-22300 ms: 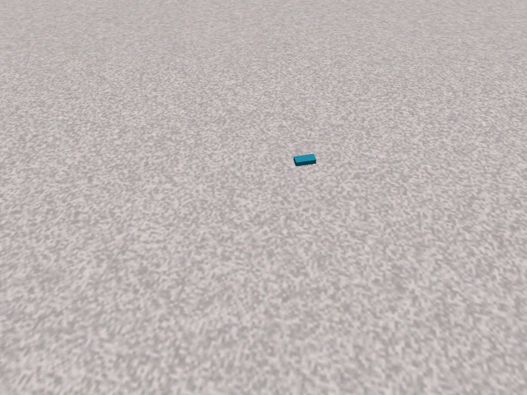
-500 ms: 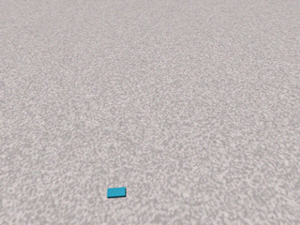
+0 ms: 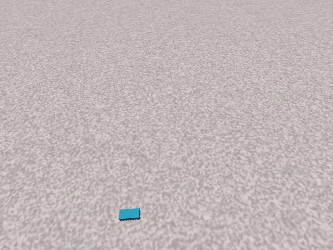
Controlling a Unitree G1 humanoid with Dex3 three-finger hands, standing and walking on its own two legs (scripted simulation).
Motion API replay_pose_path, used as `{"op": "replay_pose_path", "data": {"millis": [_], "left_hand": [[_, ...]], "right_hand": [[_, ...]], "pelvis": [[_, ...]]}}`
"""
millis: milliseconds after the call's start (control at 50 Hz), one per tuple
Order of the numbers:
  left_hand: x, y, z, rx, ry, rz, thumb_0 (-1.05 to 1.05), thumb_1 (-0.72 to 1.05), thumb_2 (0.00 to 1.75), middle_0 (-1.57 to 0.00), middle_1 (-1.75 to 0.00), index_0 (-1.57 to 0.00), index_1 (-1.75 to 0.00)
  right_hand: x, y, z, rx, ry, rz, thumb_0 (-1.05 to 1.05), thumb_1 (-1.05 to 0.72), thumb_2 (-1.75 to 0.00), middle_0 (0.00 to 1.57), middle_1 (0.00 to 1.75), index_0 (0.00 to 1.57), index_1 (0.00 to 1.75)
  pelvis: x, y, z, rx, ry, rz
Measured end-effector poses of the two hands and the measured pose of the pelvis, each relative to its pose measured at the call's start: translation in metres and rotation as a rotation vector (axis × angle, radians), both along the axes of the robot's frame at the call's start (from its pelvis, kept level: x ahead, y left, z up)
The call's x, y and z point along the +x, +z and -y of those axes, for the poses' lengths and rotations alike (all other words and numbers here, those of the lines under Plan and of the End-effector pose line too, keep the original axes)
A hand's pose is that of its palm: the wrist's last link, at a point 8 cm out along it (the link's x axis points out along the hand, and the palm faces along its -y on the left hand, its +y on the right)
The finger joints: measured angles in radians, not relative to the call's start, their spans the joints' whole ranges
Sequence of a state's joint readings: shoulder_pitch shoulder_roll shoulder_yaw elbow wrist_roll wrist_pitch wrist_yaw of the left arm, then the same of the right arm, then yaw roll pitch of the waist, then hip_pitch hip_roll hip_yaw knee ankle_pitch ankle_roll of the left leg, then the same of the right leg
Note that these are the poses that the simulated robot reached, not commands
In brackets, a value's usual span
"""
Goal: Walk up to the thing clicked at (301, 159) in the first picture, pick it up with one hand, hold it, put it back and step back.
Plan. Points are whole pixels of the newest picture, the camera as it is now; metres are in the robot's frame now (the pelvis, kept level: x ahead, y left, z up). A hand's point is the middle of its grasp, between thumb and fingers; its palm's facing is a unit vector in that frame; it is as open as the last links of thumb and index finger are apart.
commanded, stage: rise first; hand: left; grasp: from above
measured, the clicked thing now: (129, 214) +0.43 +0.24 -0.77
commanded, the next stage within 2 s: none
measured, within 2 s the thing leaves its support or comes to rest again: neither
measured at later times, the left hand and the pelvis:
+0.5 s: hand out of the picture +0.15 +0.26 -0.19, palm faces -0.09 -0.92 -0.39, open 12.1 cm; pelvis -0.01 +0.01 -0.04, yaw -1 degrees
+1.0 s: hand out of the picture +0.13 +0.27 -0.25, palm faces -0.21 -0.85 -0.47, open 14.3 cm; pelvis +0.00 +0.02 -0.11, yaw -1 degrees
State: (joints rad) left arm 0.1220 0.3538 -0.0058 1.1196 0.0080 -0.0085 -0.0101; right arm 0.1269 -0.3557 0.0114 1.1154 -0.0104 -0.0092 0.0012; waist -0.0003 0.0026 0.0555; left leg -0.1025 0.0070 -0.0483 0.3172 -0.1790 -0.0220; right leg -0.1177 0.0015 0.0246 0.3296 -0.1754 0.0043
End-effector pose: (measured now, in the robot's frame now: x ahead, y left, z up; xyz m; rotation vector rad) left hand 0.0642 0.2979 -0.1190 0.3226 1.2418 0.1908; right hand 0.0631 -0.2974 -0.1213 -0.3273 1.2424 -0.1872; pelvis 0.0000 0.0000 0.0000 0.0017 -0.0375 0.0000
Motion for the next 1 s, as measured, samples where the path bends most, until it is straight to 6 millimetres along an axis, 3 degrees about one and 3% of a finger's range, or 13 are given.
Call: {"op": "replay_pose_path", "data": {"millis": [120, 220, 300, 360, 520, 640, 840, 1000], "left_hand": [[0.000, 0.000, 0.001, 0.001, 0.014, 0.008, 0.00, 0.89, 0.90, -0.20, -0.31, -0.20, -0.31], [0.039, -0.007, 0.007, -0.018, 0.034, 0.115, 0.01, 0.77, 0.91, -0.21, -0.44, -0.19, -0.44], [0.074, -0.014, 0.005, -0.021, -0.029, 0.161, 0.00, 0.56, 0.91, -0.19, -0.61, -0.18, -0.61], [0.087, -0.015, 0.002, -0.001, -0.063, 0.175, 0.00, 0.38, 0.91, -0.17, -0.74, -0.16, -0.73], [0.077, -0.034, -0.002, 0.045, -0.093, 0.066, 0.00, -0.17, 0.93, -0.13, -0.93, -0.13, -0.93], [0.071, -0.058, -0.003, 0.058, -0.127, 0.080, 0.00, -0.41, 0.97, -0.11, -0.99, -0.10, -1.00], [0.071, -0.077, -0.008, 0.107, -0.198, 0.102, -0.01, -0.56, 1.00, -0.09, -1.04, -0.07, -1.05], [0.072, -0.088, -0.007, 0.134, -0.241, 0.096, -0.01, -0.57, 0.98, -0.10, -1.04, -0.09, -1.04]], "right_hand": [[0.002, 0.000, -0.001, 0.001, -0.009, 0.015, 0.01, -0.90, -0.90, 0.21, 0.30, 0.21, 0.29], [0.015, -0.003, -0.015, 0.018, -0.002, 0.133, 0.01, -0.92, -0.91, 0.20, 0.30, 0.21, 0.29], [0.019, -0.010, -0.028, 0.039, -0.011, 0.184, 0.01, -0.91, -0.90, 0.20, 0.30, 0.21, 0.29], [0.021, -0.013, -0.036, 0.055, -0.025, 0.213, 0.01, -0.91, -0.90, 0.21, 0.30, 0.21, 0.30], [0.041, -0.021, -0.048, 0.073, -0.009, 0.305, 0.01, -0.89, -0.90, 0.21, 0.30, 0.21, 0.30], [0.064, -0.032, -0.052, 0.050, 0.032, 0.364, 0.01, -0.88, -0.90, 0.21, 0.30, 0.21, 0.30], [0.095, -0.053, -0.066, 0.048, 0.081, 0.421, 0.01, -0.91, -0.90, 0.21, 0.30, 0.21, 0.30], [0.104, -0.069, -0.075, 0.070, 0.098, 0.455, 0.01, -0.93, -0.91, 0.21, 0.30, 0.21, 0.29]], "pelvis": [[0.000, -0.001, 0.001, 0.000, 0.002, -0.013], [-0.011, -0.010, 0.001, -0.001, 0.008, -0.074], [-0.015, -0.021, 0.002, -0.001, 0.002, -0.137], [-0.014, -0.027, 0.001, -0.002, -0.008, -0.158], [-0.008, -0.045, -0.009, -0.012, -0.011, -0.217], [-0.007, -0.067, -0.013, -0.018, -0.010, -0.281], [-0.003, -0.096, -0.017, -0.034, -0.006, -0.358], [-0.004, -0.115, -0.019, -0.042, -0.005, -0.404]]}}
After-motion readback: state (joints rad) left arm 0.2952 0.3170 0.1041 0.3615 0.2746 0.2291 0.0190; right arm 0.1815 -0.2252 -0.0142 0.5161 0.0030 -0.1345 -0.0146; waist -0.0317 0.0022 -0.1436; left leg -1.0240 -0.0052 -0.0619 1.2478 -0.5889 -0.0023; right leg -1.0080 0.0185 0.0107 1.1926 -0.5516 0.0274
